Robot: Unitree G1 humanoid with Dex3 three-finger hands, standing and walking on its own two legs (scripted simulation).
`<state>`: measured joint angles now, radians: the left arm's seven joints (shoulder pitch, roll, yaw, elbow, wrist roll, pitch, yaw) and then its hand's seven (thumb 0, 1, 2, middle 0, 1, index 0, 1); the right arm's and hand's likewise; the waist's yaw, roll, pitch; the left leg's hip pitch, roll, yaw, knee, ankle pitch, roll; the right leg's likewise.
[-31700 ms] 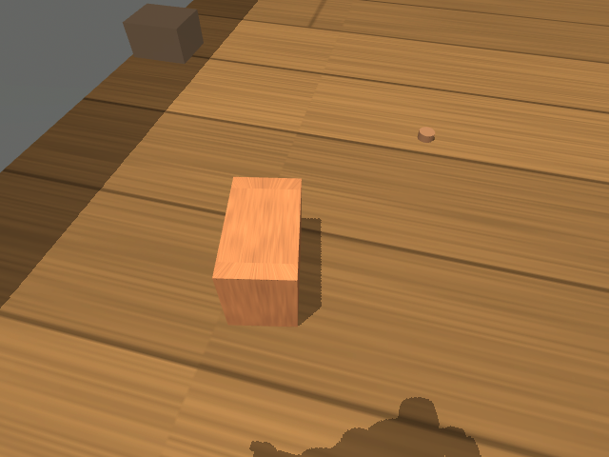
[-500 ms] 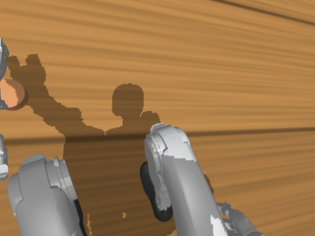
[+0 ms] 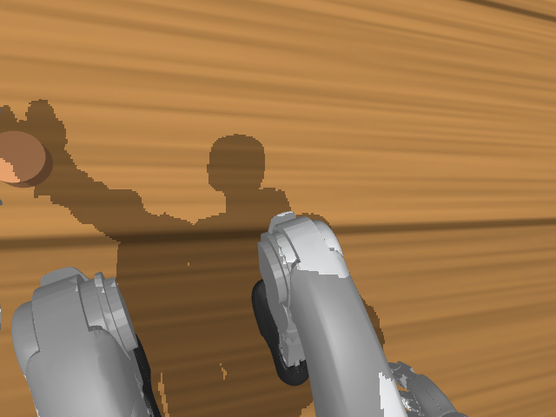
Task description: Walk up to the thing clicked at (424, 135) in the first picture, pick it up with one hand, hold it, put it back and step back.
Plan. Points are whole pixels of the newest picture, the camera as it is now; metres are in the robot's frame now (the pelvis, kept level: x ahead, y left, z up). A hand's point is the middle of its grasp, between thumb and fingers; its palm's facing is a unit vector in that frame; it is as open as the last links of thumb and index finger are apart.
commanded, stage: rest palm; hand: left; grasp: from above
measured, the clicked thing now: (19, 160) +0.51 +0.27 -0.29
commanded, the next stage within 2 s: close in 1.50 s
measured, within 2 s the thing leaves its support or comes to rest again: neither
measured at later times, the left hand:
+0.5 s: hand (19, 161) +0.49 +0.26 -0.24, palm faces -0.43 -0.10 -0.90, open 13.4 cm
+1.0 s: hand (17, 169) +0.48 +0.27 -0.26, palm faces -0.45 -0.12 -0.88, open 13.8 cm
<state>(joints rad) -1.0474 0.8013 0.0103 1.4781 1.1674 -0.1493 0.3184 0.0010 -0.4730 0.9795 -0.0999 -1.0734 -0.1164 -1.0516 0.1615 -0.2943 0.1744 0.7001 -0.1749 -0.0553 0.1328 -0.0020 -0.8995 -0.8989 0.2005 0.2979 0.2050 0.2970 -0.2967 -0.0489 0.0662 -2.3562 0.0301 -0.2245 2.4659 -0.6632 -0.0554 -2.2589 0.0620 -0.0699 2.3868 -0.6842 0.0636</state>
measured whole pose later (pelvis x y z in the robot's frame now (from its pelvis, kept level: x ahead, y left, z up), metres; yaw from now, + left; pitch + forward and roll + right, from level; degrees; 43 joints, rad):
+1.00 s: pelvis +0.00 +0.01 -0.01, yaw -5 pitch +28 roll -13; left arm -1.11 0.94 0.05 1.75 1.25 -0.18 0.62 0.00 -0.45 0.95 -0.12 -0.98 -0.12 -0.97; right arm 0.10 -0.33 0.31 0.67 -0.28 -0.21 0.24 0.00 -0.90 -0.90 0.20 0.30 0.20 0.30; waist -0.40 -0.15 0.17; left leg -2.35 0.04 -0.30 2.54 -0.72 -0.04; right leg -2.22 0.09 -0.13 2.39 -0.69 0.08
